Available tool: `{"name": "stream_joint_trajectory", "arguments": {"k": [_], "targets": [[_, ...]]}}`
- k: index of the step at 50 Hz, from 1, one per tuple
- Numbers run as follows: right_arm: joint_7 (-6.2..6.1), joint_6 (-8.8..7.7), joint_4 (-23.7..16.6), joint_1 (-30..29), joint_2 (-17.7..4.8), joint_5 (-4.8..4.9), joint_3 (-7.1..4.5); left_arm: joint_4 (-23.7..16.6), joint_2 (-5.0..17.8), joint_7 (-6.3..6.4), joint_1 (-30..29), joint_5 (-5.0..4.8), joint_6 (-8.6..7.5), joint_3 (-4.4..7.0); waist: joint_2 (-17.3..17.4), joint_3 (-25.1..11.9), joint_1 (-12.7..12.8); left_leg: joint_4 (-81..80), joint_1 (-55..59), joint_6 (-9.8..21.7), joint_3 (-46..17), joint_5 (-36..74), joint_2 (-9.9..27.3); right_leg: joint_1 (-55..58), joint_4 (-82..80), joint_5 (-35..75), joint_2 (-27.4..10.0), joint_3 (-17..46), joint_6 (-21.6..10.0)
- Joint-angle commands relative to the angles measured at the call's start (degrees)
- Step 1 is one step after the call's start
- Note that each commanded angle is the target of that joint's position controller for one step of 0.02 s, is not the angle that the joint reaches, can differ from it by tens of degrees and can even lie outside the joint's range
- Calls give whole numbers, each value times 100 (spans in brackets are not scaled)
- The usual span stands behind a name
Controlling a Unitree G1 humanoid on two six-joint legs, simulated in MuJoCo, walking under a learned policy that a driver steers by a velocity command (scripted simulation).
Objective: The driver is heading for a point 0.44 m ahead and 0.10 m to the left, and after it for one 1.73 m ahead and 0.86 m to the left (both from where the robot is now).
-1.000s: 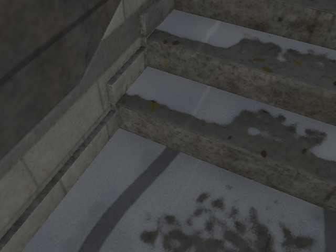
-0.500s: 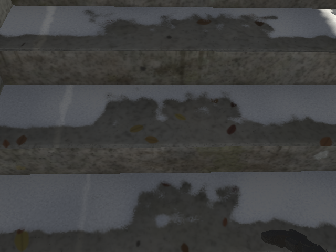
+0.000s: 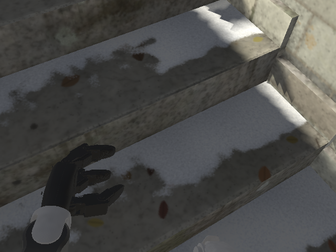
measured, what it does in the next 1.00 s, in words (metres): climbs, turning left: left foot 0.17 m higher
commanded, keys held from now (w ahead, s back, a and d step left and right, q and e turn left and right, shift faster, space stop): shift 0.34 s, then q+shift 0.14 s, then w+q+shift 0.52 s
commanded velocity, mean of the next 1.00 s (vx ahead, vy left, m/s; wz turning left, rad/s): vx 0.39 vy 0.00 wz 0.28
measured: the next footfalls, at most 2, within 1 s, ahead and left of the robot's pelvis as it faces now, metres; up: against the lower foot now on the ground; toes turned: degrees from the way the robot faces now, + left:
left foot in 0.54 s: +0.39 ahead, +0.11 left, +0.17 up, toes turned -1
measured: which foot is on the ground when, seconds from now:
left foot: up 0.00-0.52, down 0.54-1.00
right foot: down 0.00-0.56, up 0.58-1.00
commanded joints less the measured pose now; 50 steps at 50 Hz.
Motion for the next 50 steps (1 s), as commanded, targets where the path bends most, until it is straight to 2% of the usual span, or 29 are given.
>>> {"name": "stream_joint_trajectory", "arguments": {"k": [1,2,4,5,7,8,9,11,13,14,16,18,21,22,24,26,27,28,29,30,31,33,35,38,40,42,46,48,50], "targets": [[180,-302,-1944,-900,-1183,-79,-237,394,1847,132,2115,-17,55,777,-1819,-4122,817,8098,-4086,98,-1353,-861,-1216,7020,-3762,7227,-2000,5149,-1683],[85,-199,-2110,-896,-810,-147,-117,587,1621,206,1973,38,4,775,-761,-4317,525,8798,-4166,215,-1643,-392,-1073,6782,-4168,5491,-2020,5405,-1629],[-127,110,-2414,-1305,-123,-301,99,1137,1041,225,1709,80,-116,616,600,-2272,44,8492,-5016,254,-1626,-222,-811,5003,-4345,2955,-1540,4531,-1144],[-218,247,-2562,-1314,77,-374,197,1472,901,278,1719,99,-178,555,420,-1350,-206,8226,-5311,314,-1681,-516,-700,4223,-4327,2617,-1197,3846,-960],[-316,448,-2531,-1114,-216,-415,149,1777,677,324,1827,-3,-319,472,421,-450,-419,7610,-5469,313,-1520,-1088,-558,3521,-4750,3921,-1188,2860,-787],[-392,484,-2416,-1004,-442,-364,40,1864,564,229,1951,9,-456,414,543,-537,-420,7147,-5286,288,-1466,-1117,-501,3600,-4826,4810,-1196,2528,-602],[-412,498,-2401,-1290,-312,-360,61,2072,579,127,2112,67,-569,417,583,-645,-336,7158,-5380,348,-1264,-1026,-592,3740,-4905,4888,-978,2207,-451],[-497,479,-2577,-1744,39,-314,117,2318,740,80,2872,110,-737,476,215,-879,27,8529,-6432,355,-996,-1426,-814,4693,-4895,5736,-1313,2422,-660],[-553,550,-2821,-2251,462,-332,254,2530,652,98,3143,27,-626,427,178,-759,40,9253,-7519,591,-1096,-1590,-854,5174,-4902,4620,-1266,2156,-452],[-550,584,-3017,-2647,632,-320,324,2619,616,123,3290,93,-537,397,3,-580,102,9569,-7987,645,-1022,-1574,-900,5251,-4973,4305,-1166,2042,-360],[-448,726,-3383,-3226,658,-300,417,2648,650,127,3182,115,-401,369,-98,-224,95,8673,-7867,529,-680,-1267,-843,4608,-5511,2816,-1003,1962,-243],[-388,875,-3650,-3345,623,-368,441,2591,675,341,3126,26,-354,344,-65,-140,-16,7973,-7635,408,-827,-1114,-649,4678,-6039,3168,-1347,2112,-346],[-422,1024,-3508,-3055,407,-398,359,2662,1238,417,3385,-74,-427,468,-60,-309,-37,6897,-6942,676,-660,-1688,-440,5887,-6627,4818,-1884,1653,-397],[-382,1021,-3165,-2657,348,-298,344,2624,1060,377,3435,-89,-400,432,-11,-570,26,6361,-6327,793,-256,-1992,-512,6148,-6405,6107,-1675,892,-263],[-270,972,-2756,-2067,356,-210,321,2300,1270,393,2881,-156,-381,503,-655,-1206,-311,5059,-4223,998,177,-2010,-911,5776,-5732,9248,-1549,222,-39],[-199,964,-2520,-1853,41,-247,174,2088,1153,414,2848,-130,-388,477,-788,-1864,-277,4064,-3231,1192,228,-2682,-1356,6029,-4631,9600,-1923,44,-251],[-125,940,-2401,-1757,-85,-224,89,2022,1102,386,3068,-114,-354,458,-778,-1897,-265,2987,-2853,1320,66,-3353,-1711,6091,-3780,9152,-1907,-61,-318],[-88,870,-2267,-1313,-331,-247,-44,1731,1141,378,3001,-93,-373,485,-550,-1825,-473,2002,-1905,1723,-1494,-3657,-1520,4848,-2392,7593,-1706,5,-78],[-130,907,-2037,-921,-957,-266,-256,978,936,124,1926,103,-390,454,1572,-1427,-915,-494,-1533,2782,-5727,-5835,-202,2012,338,1396,34,70,347],[-197,801,-2195,-1425,-906,-180,-236,622,393,6,1404,478,-528,319,1248,-927,-632,-2037,-2330,2849,-7995,-6396,133,1060,2427,418,175,1592,530],[-283,713,-2187,-1731,-693,-226,-159,405,140,-65,1512,421,-637,219,610,-139,-211,-2071,-3015,2476,-7764,-5869,277,619,2880,843,-34,1713,611],[-360,468,-1767,-1329,-632,-313,-180,488,128,-71,1822,352,-695,183,-435,341,124,-1441,-3337,2036,-6201,-4256,-21,365,2673,725,-249,1471,666],[-324,210,-1467,-1142,-471,-390,-147,316,-104,-44,1624,307,-603,82,20,238,168,-1306,-3021,1966,-5128,-3050,-472,-76,3080,227,-266,1303,641],[-185,118,-1093,-728,-574,-125,-182,165,-125,-15,1230,327,-476,-27,193,355,208,-1596,-3079,1659,-3719,-2612,-976,39,1564,176,-612,1128,580],[-242,153,-1503,-926,-721,-72,-244,231,439,-80,909,225,-385,90,-183,157,-144,-2288,-3428,1745,-3321,-1469,-1018,1404,-396,604,-540,395,880],[-254,91,-1438,-534,-839,-218,-366,253,47,-127,587,191,-384,38,596,-224,-451,-2259,-2134,1798,-3895,-402,-551,1010,-372,1169,-576,469,868],[-335,-57,-1081,1087,-1161,-194,-506,-13,-101,-98,-426,437,-564,44,832,-595,-1084,-1081,1785,2330,-4936,1283,100,-3243,2958,-1243,-443,717,607],[-342,-178,-749,1947,-904,-276,-442,-499,-397,-53,-1850,460,-765,-96,1004,-42,-1491,-916,2708,2357,-5070,2680,337,-5321,4504,-2666,-410,715,532],[-423,-163,-434,2409,-548,-318,-398,-1202,-588,-38,-3286,310,-895,-302,1187,365,-1821,-1601,2115,2111,-4789,4252,188,-5055,3596,-3806,-404,511,521]]}}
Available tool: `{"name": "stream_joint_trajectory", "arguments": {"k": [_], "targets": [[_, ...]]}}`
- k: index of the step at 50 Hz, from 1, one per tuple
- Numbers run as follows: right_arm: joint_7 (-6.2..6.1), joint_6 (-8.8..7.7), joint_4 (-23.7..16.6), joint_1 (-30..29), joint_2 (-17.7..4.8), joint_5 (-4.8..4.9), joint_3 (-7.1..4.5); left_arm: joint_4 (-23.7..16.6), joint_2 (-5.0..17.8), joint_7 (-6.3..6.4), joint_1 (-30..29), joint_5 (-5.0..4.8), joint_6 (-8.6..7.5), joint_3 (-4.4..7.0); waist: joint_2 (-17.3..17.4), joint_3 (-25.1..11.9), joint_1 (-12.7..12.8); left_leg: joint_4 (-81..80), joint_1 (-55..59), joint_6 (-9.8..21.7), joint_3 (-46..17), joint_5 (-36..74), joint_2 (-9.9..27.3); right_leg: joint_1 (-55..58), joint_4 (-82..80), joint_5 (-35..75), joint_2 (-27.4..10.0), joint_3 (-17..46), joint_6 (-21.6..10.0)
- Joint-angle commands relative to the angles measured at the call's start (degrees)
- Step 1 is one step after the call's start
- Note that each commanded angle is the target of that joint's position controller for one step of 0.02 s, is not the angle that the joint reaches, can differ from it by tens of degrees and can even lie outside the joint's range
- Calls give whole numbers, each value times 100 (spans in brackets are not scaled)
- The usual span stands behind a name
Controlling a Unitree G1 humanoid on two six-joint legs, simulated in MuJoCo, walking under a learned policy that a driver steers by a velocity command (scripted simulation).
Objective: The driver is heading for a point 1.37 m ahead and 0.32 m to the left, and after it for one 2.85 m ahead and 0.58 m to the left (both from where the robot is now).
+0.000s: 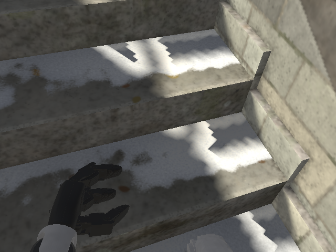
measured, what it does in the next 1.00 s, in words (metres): climbs, turning left: right foot 0.17 m higher, then left foot 0.17 m higher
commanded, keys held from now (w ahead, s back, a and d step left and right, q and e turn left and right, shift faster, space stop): w+q+shift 0.42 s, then w+shift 0.58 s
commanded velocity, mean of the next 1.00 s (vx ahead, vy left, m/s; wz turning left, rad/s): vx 0.97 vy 0.00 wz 0.62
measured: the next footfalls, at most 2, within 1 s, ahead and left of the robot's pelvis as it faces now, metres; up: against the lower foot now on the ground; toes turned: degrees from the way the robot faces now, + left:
right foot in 0.10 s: +0.31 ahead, -0.15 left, +0.17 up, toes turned +5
left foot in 0.56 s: +0.60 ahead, +0.12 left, +0.34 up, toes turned +27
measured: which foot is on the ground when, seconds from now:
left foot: down 0.00-0.10, up 0.12-0.54, down 0.56-0.90, up 0.92-1.00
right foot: up 0.00-0.08, down 0.10-0.54, up 0.56-0.90, down 0.92-1.00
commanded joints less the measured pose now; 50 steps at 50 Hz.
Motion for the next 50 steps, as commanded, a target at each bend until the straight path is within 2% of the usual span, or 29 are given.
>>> {"name": "stream_joint_trajectory", "arguments": {"k": [1,3,4,5,6,7,9,11,14,17,20,23,25,26,27,28,29,30,33,35,39,40,43,44,45,46,47,48,50], "targets": [[-145,22,606,1616,-338,-27,-150,-1970,-340,30,-3844,-205,-376,-310,869,1418,-618,-753,1735,795,-1193,6000,1679,-3232,-648,-1899,28,-207,-87],[-99,8,-244,-806,-413,408,-65,-1190,-121,-48,-862,-445,-218,-240,353,-528,1354,-1024,-2775,343,73,9799,833,5226,-3889,1786,716,-1074,-206],[59,-193,-448,-1277,-1660,597,-432,-825,287,136,1739,-527,-32,179,1275,-2024,2682,405,-3673,278,-575,11149,1341,8537,-3542,2837,453,-248,-346],[276,-432,-499,-2044,-2117,591,-636,-311,1151,384,3312,-387,210,679,1121,-2756,3670,2274,-3053,-17,-614,11040,1188,8872,-4534,1176,137,978,-569],[455,-590,-779,-2451,-915,662,-384,14,1895,352,3246,-194,136,875,-1572,-2956,3137,5215,-3442,-343,-87,3913,-49,8642,-6318,134,-1465,3368,-985],[504,-514,-1236,-2565,-594,269,-294,248,1993,380,2959,-289,236,961,-2634,-3012,2489,6790,-3759,-364,382,1720,-384,7925,-8068,435,-1963,5360,-652],[495,-286,-1017,-1954,-221,7,-223,336,736,411,1420,-426,-3,629,-1416,-853,1334,7747,-4403,-359,1065,2376,111,6429,-8065,309,-1762,4253,-800],[594,2,-1206,-2320,319,-160,-38,978,7,305,1568,-409,-169,463,-326,-281,978,9199,-5034,-109,1419,2587,326,5628,-7958,813,-1696,3104,-933],[495,284,-1696,-3102,1281,-4,443,2449,-638,91,2692,-183,-405,270,-441,405,742,10768,-6857,344,1089,1435,418,5581,-8431,1644,-1699,1660,-493],[318,594,-2163,-3989,1072,77,419,2630,-75,144,2408,-89,-628,290,-620,1376,654,11360,-7717,287,1593,-264,237,5210,-9698,3530,-1897,54,-250],[131,749,-2621,-5079,1167,64,540,2827,158,84,2560,-284,-552,238,370,1852,343,10071,-7986,397,2036,-209,308,4914,-10261,3843,-1304,-1192,282],[357,854,-2439,-4588,515,36,521,2699,692,357,3081,-776,-538,262,657,521,198,6843,-3631,362,3793,590,8,4272,-10735,9007,-831,-2031,-70],[265,959,-2063,-3096,175,177,333,2292,2258,456,3231,-820,-663,617,-704,-1181,-251,6047,-1744,220,3663,372,-465,5697,-8912,13816,-1420,-1576,-408],[204,966,-1878,-2243,-167,199,182,2102,2549,401,2861,-891,-591,785,-1194,-1578,-620,5275,-1508,188,3546,-323,-525,6560,-7519,15255,-1749,-1279,-464],[268,817,-1590,-1867,-599,104,-5,1723,2406,241,2406,-1053,-505,857,-961,-1748,-731,3389,-948,320,3146,-30,-653,6730,-5469,14333,-1447,-1076,-467],[357,660,-1612,-2903,-858,154,-189,1539,1627,53,2651,-710,-557,839,-84,-1483,79,1854,-447,733,1212,466,-169,5397,-2980,6034,-486,-680,-273],[381,679,-1466,-3195,-1189,-3,-252,880,939,-149,2728,-461,-667,682,1281,-1976,648,990,413,1485,-2200,3036,1267,2957,542,3157,545,-20,52],[309,677,-1219,-2626,-1053,-24,-258,631,692,-163,2419,-367,-704,638,-135,-2333,654,323,769,1391,-2864,1507,1594,2099,1727,3227,358,739,-132],[253,273,241,-1968,-121,-95,-10,140,-628,-20,1503,-182,-481,40,-607,120,1097,445,-829,939,-1037,1257,1211,222,2536,2371,104,707,-639],[251,165,487,-2076,290,-96,162,273,-640,73,1786,-300,-175,-45,-549,817,1502,112,-1872,551,57,1435,1238,96,2196,1634,-92,583,-603],[320,-12,1031,-1517,-113,57,238,-719,-845,284,-367,-334,-33,-334,-95,1573,1416,-1392,-2723,293,968,1241,1389,-799,1296,458,-335,-10,-645],[257,-9,872,-1762,-193,169,266,-757,-454,259,-282,-357,-5,-325,-343,1528,1540,-2252,-3622,354,1388,2106,1148,828,-956,873,-448,-474,-503],[197,-231,206,-1995,-1267,527,-20,170,176,253,1636,-431,-9,19,184,-1237,2132,-1171,-3332,680,2011,9833,1268,6290,-2649,2247,458,-1198,-348],[196,-315,89,-2138,-1730,501,-214,321,511,279,2394,-439,17,195,930,-1548,2451,87,-2049,525,1899,11597,1517,6153,-3498,1815,435,-1064,-320],[224,-294,-37,-2038,-1691,372,-339,329,721,353,2726,-342,-24,279,661,-1942,2644,2128,-1570,177,1573,11632,1578,6491,-4825,916,336,-136,-673],[299,-308,-193,-2724,-1502,265,-369,693,1345,283,3547,-397,-92,516,167,-2015,3177,4581,-1449,-103,1633,9460,956,6720,-6168,1694,216,359,-843],[442,-359,-632,-2996,4,-75,-5,1405,1514,234,3596,-336,-131,568,-1815,-1249,2459,7083,-3657,-361,1265,1850,-704,7066,-7414,3913,-602,2131,-1082],[451,-370,-1016,-1796,370,-161,51,1181,1319,190,2741,-256,-100,636,-1556,-1950,1507,9155,-4901,-190,299,1501,-761,7574,-8268,3611,-1620,4476,-1352],[439,-222,-1612,-2990,722,-220,288,1970,238,76,2603,-375,-155,404,-267,-241,1185,11015,-6524,127,1190,1281,-203,6631,-8642,1146,-1483,3716,-1274]]}}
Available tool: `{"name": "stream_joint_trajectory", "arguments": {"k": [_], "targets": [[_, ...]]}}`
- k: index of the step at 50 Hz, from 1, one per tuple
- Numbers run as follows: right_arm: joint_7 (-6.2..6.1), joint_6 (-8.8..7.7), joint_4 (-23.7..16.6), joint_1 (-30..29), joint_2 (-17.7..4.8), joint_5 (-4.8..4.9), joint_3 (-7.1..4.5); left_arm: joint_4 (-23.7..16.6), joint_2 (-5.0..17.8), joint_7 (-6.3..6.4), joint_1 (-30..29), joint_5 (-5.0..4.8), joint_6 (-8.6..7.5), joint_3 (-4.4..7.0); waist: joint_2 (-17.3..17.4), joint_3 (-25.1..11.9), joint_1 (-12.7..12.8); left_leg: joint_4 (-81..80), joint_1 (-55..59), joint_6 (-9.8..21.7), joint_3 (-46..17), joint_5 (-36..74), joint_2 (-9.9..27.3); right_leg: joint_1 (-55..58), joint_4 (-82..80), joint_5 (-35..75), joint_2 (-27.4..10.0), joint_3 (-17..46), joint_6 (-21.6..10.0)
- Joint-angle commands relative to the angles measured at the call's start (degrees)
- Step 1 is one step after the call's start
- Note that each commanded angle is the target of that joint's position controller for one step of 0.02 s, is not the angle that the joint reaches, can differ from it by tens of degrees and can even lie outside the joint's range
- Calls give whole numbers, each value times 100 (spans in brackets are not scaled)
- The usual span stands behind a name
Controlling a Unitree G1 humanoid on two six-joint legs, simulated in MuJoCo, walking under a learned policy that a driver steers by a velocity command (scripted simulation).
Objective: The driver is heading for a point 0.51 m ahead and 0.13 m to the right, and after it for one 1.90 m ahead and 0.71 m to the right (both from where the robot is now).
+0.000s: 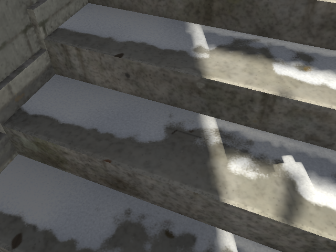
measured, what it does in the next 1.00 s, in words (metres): climbs, turning right: left foot 0.17 m higher, then right foot 0.17 m higher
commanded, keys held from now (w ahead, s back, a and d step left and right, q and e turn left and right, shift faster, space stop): w+shift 0.30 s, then w+e+shift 0.70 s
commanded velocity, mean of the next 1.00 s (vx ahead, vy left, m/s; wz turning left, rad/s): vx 1.00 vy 0.00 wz -0.45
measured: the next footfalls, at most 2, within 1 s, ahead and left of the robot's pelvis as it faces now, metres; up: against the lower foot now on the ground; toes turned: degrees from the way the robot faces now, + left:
left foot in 0.28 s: +0.42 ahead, +0.04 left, +0.17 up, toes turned +2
right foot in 0.66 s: +0.71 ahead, -0.16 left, +0.34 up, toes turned -12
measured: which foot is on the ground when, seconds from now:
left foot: up 0.00-0.26, down 0.28-0.64, up 0.66-0.98, down 1.00-1.00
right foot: down 0.00-0.26, up 0.28-0.64, down 0.66-0.98, up 1.00-1.00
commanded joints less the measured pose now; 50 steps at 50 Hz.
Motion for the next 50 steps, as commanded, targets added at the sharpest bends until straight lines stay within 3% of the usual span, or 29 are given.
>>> {"name": "stream_joint_trajectory", "arguments": {"k": [1,3,6,8,10,11,13,14,15,16,19,21,24,27,28,30,31,32,33,34,35,36,39,41,43,45,47,49,50], "targets": [[-12,-33,-1696,-1630,939,-211,418,1075,105,-111,1498,-24,-138,250,-13,423,76,4119,-4253,288,89,-1003,3,2748,-3890,328,-1557,3468,-752],[-50,213,-1842,-1748,1241,-72,635,1479,-420,-121,1532,61,-297,91,-238,1184,-305,4074,-4608,371,-23,-1074,88,1713,-4302,1530,-1188,2044,-336],[-258,463,-2291,-2645,1100,171,703,1743,13,-191,1598,-80,-462,56,-324,1504,-460,2884,-3985,118,1150,-1907,19,535,-5551,4246,-1053,934,-113],[-260,397,-2726,-3065,1034,102,849,2155,238,-79,2365,-346,-483,47,-401,1575,-531,1303,-4130,179,1740,-2673,654,1384,-6114,5412,-995,462,-75],[-118,431,-2191,-2395,664,238,781,1630,643,107,2137,-526,-357,151,276,158,-620,-1155,-28,42,2815,-1355,241,498,-6111,8814,-595,92,-182],[-169,425,-2118,-1544,522,425,657,1390,1590,178,2283,-596,-557,367,-617,-852,-991,-1335,1821,-8,2601,-1127,-121,741,-5373,11856,-1151,479,-364],[-241,663,-1692,126,-120,369,310,1006,2587,195,1499,-614,-701,752,-1367,-2081,-2057,-2935,2280,10,1919,-1542,-130,2669,-2685,13370,-1680,796,-302],[-148,627,-1405,407,-719,186,107,718,2369,140,1044,-566,-721,827,-816,-2182,-2135,-4214,2724,271,1326,-1448,-120,2487,-420,11704,-1082,889,-160],[-162,613,-962,112,-1116,70,-72,293,1120,-121,923,-262,-729,648,1072,-1780,-1386,-5658,3155,1327,-1538,-336,1330,307,3431,2352,709,926,234],[-188,578,-969,-299,-930,-39,-103,-198,674,-177,1396,-120,-683,543,297,-2390,-829,-6781,3385,1564,-3863,-567,2165,-836,5687,1970,753,2171,3],[-100,201,343,-49,482,-95,245,-1075,-613,-126,279,219,-336,-53,-879,129,1,-6916,2032,690,-1842,-1843,1992,-3268,7357,1639,-28,1705,-579],[-154,80,569,3,866,-175,355,-810,-616,-181,714,-25,-46,-65,-797,777,376,-7078,1357,275,-277,-587,1881,-3475,7094,1298,-107,1821,-508],[-77,-31,1095,420,456,-191,333,-1339,-787,36,-734,-175,220,-156,-283,1224,306,-8009,997,48,728,-295,1962,-4414,7877,343,42,1258,-564],[-112,-59,1101,215,213,167,468,-1883,-474,142,-1735,-283,268,-345,-650,1586,543,-9581,-736,-275,2047,1068,1522,-2389,3994,661,-137,184,-407],[-257,-90,915,-80,184,366,527,-1618,-226,93,-1042,-275,277,-284,-570,990,843,-9490,-1187,-171,2482,3109,1262,-290,3059,1181,-141,-404,-308],[-330,-344,528,-16,-1255,698,191,-1012,311,74,188,-250,326,-57,151,-704,1275,-8266,112,34,2389,9081,1723,1854,2335,1651,356,-752,-369],[-366,-393,329,-241,-1960,737,-60,-812,613,63,1067,-230,409,69,704,-1402,1705,-6892,1485,-14,2273,10837,2041,1919,1677,1095,424,-739,-349],[-311,-297,20,-570,-2025,678,-183,-717,912,13,1485,-180,313,199,807,-1827,1856,-5290,2219,15,2079,11356,2187,2088,674,731,628,-491,-368],[-202,-200,-318,-628,-1690,523,-209,-630,1286,-91,1599,-194,179,401,566,-1823,1779,-2862,2207,-5,1958,9701,1777,2416,-1324,515,854,569,-652],[33,-229,-656,-706,-544,79,-15,-285,1567,-165,977,-169,101,572,-1346,-1039,925,-287,-143,-460,1457,520,571,3206,-2534,3214,114,2516,-1121],[174,-257,-1276,-179,-150,-185,133,-334,1732,-3,451,-192,311,657,-1597,-1836,229,2104,-1728,-581,773,-184,121,3941,-3517,3076,-764,5291,-1949],[165,-298,-1587,-758,58,-229,207,-227,1473,36,615,-177,349,621,-650,-1426,422,3640,-2674,-532,671,-366,165,3573,-4094,1047,-904,5911,-2128],[-43,-175,-2431,-1978,1154,-383,758,794,971,-58,1587,34,75,493,-92,902,86,4978,-5041,-203,827,-1596,436,2549,-4090,1816,-582,4128,-1371],[-164,44,-2498,-1902,1031,-229,832,798,725,-90,1089,-20,-55,345,155,1349,-420,3438,-4425,-221,973,-1857,728,1030,-4393,2407,-293,2900,-796],[-276,144,-3077,-3030,1116,-263,945,1148,878,-96,1692,55,-189,308,-287,1346,-140,3524,-4885,-336,1291,-2883,829,949,-4994,2515,-400,2914,-856],[-319,200,-3402,-3034,770,-242,1011,967,1052,43,1133,-202,-61,421,-157,1000,-441,-370,-1382,-323,1739,-2709,954,-834,-6319,4097,-115,2089,-991],[-415,200,-2824,-1409,333,185,663,612,1720,125,1158,-493,-252,655,-358,-995,-1052,-1450,3123,-470,1920,-1424,267,-1073,-5058,9663,-258,2466,-1068],[-519,362,-2001,1027,-562,63,137,158,2503,-93,-27,-327,-571,1067,-555,-2696,-2497,-3300,3701,-257,1131,-2297,429,1063,-1504,11847,-622,2625,-611],[-438,258,-1587,1195,-1041,18,-43,-67,1600,-289,-575,-61,-738,903,1114,-2417,-2337,-4596,3816,149,-28,-1783,1185,628,1593,5756,602,2076,-258]]}}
